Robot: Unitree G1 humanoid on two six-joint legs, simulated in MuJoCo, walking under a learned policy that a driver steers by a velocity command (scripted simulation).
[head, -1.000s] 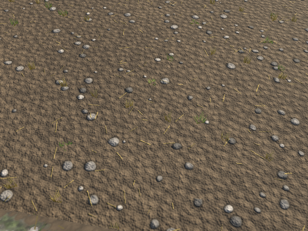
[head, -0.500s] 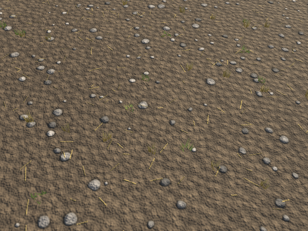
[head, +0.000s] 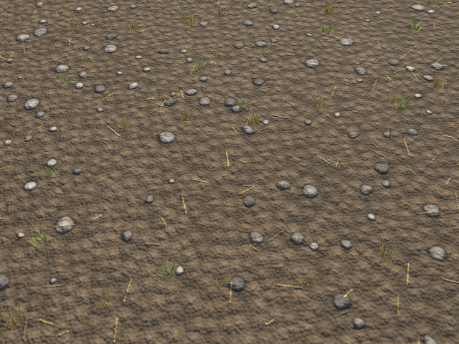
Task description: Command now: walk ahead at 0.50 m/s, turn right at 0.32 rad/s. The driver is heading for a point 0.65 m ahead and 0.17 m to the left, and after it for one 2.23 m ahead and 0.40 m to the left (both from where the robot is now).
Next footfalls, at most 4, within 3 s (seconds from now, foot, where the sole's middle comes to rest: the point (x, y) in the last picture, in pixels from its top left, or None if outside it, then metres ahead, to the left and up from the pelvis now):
0.04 right None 0.18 -0.12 -0.82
0.52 left None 0.48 0.13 -0.82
1.02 right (202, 252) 0.80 0.04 -0.82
1.48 left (118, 220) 0.96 0.32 -0.82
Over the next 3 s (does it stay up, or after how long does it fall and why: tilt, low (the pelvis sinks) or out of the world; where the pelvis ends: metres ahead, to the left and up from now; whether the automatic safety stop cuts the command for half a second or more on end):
stays up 1.67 0.23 -0.06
